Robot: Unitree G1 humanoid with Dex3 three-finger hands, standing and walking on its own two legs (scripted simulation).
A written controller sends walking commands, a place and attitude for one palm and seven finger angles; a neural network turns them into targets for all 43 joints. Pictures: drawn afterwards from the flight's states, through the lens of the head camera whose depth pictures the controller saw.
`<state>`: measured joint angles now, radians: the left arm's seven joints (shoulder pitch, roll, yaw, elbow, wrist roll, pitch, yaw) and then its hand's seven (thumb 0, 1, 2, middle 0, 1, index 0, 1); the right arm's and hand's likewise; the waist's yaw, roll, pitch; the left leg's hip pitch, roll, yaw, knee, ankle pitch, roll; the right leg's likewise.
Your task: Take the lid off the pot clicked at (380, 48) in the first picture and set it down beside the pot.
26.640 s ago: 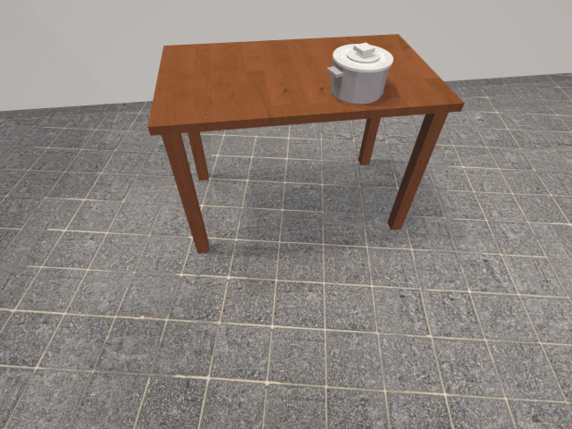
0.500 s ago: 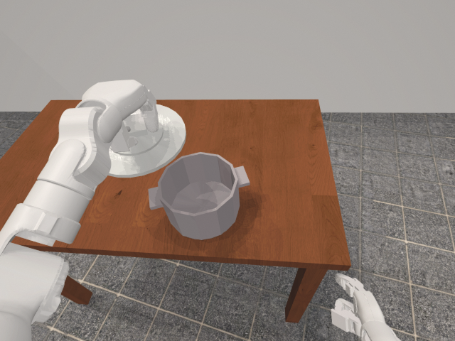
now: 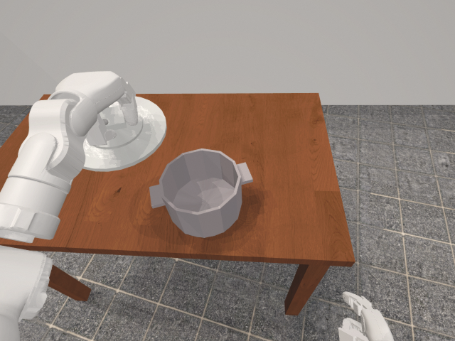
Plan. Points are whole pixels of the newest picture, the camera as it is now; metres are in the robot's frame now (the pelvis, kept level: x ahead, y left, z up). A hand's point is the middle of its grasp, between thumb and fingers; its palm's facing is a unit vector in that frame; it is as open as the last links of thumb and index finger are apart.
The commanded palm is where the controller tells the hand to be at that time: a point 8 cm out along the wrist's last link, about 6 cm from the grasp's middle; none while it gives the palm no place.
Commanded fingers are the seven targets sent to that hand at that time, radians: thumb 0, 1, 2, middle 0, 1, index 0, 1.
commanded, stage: move the lid sideways beside the pot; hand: left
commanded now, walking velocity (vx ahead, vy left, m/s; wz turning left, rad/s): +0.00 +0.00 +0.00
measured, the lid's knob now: (110, 119) +0.45 +0.23 +0.16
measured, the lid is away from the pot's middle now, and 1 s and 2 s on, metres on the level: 0.14 0.24 0.24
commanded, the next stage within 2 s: lower the lid onto the table in 0.88 s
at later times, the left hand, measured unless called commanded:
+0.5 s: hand (66, 127) +0.41 +0.28 +0.18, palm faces -0.27 -0.02 -0.96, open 6.7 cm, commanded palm +0.39 +0.29 +0.26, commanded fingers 0.00 0.41 1.27 -0.85 -0.87 -1.05 -0.92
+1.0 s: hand (52, 123) +0.42 +0.32 +0.18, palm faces -0.28 -0.01 -0.96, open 6.7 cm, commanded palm +0.40 +0.31 +0.26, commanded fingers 0.00 0.41 1.27 -0.85 -0.87 -1.05 -0.92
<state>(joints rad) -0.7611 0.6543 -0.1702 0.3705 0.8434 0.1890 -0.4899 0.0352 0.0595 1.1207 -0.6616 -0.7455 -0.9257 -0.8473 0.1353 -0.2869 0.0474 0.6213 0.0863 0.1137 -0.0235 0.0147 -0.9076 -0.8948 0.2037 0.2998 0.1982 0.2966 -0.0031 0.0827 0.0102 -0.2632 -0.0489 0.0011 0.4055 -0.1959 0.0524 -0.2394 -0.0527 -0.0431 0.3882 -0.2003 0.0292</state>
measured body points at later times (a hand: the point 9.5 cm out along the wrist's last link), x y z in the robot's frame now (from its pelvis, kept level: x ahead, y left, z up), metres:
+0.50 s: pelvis +0.00 -0.01 +0.00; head +0.04 -0.03 +0.45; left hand +0.42 +0.28 +0.23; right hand +0.16 -0.26 -0.12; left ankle +0.01 +0.09 -0.74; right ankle +0.00 -0.14 -0.74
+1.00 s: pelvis +0.00 +0.01 +0.00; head +0.06 -0.01 +0.45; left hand +0.43 +0.31 +0.23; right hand +0.14 -0.25 -0.13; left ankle +0.01 +0.09 -0.74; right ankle +0.00 -0.14 -0.74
